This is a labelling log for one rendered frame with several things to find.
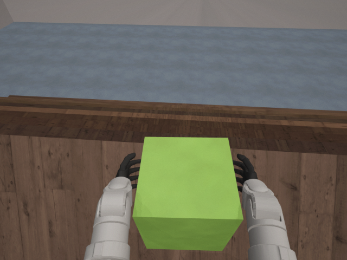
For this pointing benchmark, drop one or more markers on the robot left hand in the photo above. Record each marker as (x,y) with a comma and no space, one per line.
(125,169)

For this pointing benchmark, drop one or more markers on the left robot forearm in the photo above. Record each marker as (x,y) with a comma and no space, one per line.
(112,223)

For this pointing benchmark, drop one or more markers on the carton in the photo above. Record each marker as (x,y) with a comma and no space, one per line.
(187,196)

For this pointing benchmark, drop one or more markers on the robot right hand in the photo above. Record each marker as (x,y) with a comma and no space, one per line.
(247,172)

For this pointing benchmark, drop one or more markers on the right robot forearm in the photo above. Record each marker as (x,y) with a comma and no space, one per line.
(265,223)

